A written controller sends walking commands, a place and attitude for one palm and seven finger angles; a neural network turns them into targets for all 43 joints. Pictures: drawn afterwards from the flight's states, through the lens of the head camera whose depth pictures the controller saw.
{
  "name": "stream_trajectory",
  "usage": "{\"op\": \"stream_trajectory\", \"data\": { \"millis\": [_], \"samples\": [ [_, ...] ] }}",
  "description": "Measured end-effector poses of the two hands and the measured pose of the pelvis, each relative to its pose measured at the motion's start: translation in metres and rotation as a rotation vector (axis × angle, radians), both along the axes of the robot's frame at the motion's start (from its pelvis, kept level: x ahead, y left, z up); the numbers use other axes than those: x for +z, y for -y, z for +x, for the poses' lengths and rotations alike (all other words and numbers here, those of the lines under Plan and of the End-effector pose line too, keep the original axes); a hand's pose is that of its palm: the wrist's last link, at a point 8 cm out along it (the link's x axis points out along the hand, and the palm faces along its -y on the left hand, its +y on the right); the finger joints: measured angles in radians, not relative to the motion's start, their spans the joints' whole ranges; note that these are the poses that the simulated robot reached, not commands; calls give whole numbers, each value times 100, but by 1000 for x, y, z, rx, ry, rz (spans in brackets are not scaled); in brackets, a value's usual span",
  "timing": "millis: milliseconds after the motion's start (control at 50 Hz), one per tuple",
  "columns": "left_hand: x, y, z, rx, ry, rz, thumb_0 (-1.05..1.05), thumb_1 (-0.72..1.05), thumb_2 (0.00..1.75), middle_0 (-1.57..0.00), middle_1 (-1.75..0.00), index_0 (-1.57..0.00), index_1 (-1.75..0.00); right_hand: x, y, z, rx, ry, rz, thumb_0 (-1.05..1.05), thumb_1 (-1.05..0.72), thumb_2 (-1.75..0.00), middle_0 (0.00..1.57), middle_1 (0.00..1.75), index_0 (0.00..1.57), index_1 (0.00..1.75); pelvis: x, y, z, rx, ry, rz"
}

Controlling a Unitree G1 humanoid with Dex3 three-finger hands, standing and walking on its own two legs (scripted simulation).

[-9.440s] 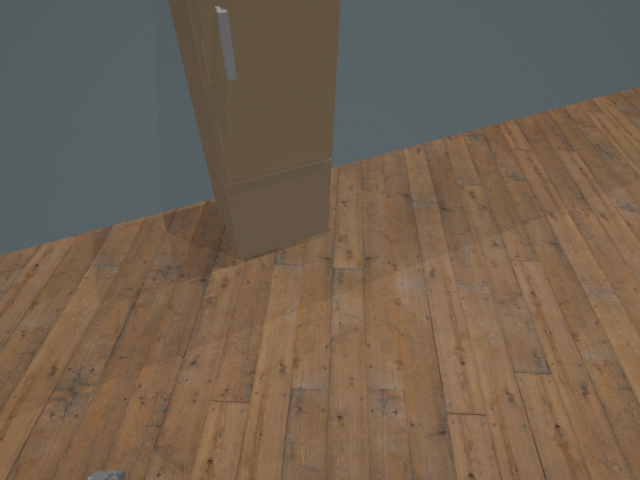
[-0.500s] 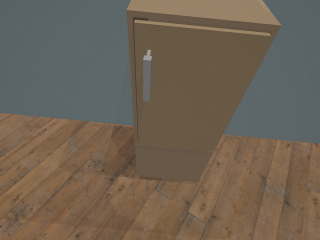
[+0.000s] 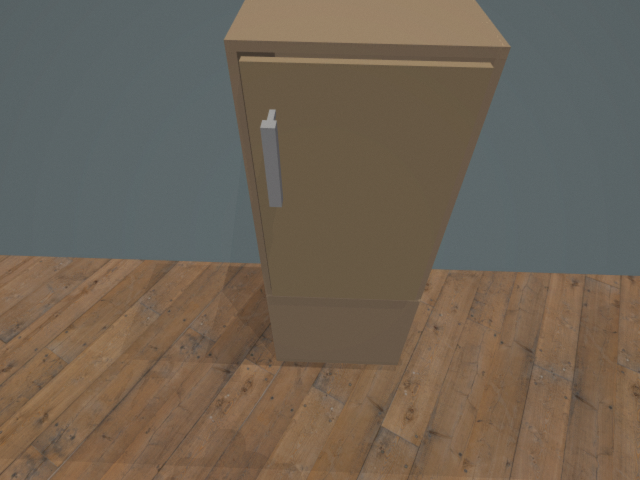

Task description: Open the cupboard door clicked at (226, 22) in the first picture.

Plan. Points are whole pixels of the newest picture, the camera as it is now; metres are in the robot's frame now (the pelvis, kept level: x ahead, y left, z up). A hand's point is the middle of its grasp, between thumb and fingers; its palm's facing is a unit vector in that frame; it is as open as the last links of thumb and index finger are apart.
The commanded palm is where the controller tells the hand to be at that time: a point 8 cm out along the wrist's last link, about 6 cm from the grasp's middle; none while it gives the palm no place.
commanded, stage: come to a stop and stand still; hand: left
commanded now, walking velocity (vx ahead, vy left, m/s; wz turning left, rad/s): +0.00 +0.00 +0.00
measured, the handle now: (274, 159) +0.58 +0.11 +0.09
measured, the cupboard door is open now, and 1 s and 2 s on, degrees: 0 0 0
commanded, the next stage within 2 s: look again from close up in 0.10 s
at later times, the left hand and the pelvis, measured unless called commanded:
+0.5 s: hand out of the picture +0.01 +0.18 -0.18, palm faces +0.03 -0.98 -0.20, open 7.3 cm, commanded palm none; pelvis +0.01 +0.02 -0.01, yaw +0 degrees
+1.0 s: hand out of the picture +0.00 +0.18 -0.19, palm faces -0.01 -0.99 -0.16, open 7.3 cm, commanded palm none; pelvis +0.01 +0.01 -0.01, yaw -1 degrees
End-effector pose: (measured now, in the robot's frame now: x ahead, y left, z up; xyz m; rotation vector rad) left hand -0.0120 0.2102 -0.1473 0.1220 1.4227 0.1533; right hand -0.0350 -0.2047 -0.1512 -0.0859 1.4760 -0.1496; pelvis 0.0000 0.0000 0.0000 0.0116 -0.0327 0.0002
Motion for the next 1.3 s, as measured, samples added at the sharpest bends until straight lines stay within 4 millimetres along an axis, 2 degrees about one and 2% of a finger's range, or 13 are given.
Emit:
{"op": "stream_trajectory", "data": {
  "millis": [140, 260, 380, 580, 800, 1000, 1080, 1180, 1240, 1300],
  "samples": [
    [-2, 11, -11, 10, -26, -21, 1, 92, 90, -20, -30, -20, -30, 1, -2, -14, -11, -35, 6, 1, -91, -90, 20, 30, 20, 30, 0, 3, -1, 2, -5, -1],
    [-4, 16, -14, -4, -14, -23, 0, 91, 90, -20, -30, -20, -30, -3, -2, -5, 1, -8, 10, 1, -91, -90, 20, 30, 20, 30, -4, 1, -2, 3, -18, -25],
    [-6, 0, -5, -16, 22, -6, 1, 91, 90, -21, -30, -21, -30, -9, -6, 21, 20, 95, 2, 1, -91, -90, 20, 30, 20, 30, -9, -8, 1, 7, -14, -24],
    [-2, -28, 19, -22, 79, 35, 1, 91, 90, -20, -30, -20, -30, -6, -6, 40, 46, 133, -23, 2, -93, -90, 20, 30, 20, 30, -8, -18, 8, -3, -12, -8],
    [-4, -32, 24, -30, 67, 21, 0, 91, 90, -20, -30, -20, -30, 1, -4, 49, 55, 130, -46, 1, -91, -90, 20, 30, 20, 30, -6, -21, 10, -8, -12, -6],
    [-11, -20, 13, -41, -9, -12, 0, 91, 90, -20, -30, -20, -30, 1, 3, 46, 26, 105, -61, 1, -91, -90, 20, 30, 20, 30, -9, -12, 14, -22, -31, 7],
    [-11, -10, 15, -57, -39, -8, 0, 91, 90, -20, -30, -20, -30, -3, 16, 40, -8, 92, -64, 1, -91, -90, 20, 30, 20, 30, -12, 1, 16, -44, -43, 11],
    [-10, 9, 25, -37, -6, 10, 0, 91, 90, -20, -30, -20, -30, -10, 43, 35, -12, 44, -64, 1, -90, -90, 20, 30, 20, 30, -16, 24, 23, -27, -49, -8],
    [-7, 22, 27, -3, 14, 11, 0, 91, 90, -20, -30, -20, -30, -5, 57, 47, 13, 25, -74, 1, -90, -90, 20, 30, 20, 30, -13, 33, 28, -12, -53, -9],
    [-6, 35, 26, 7, 3, -2, 0, 91, 90, -20, -30, -20, -30, 0, 66, 69, 26, 59, -82, 1, -91, -90, 20, 30, 20, 30, -10, 40, 34, -7, -56, -12]
  ]
}}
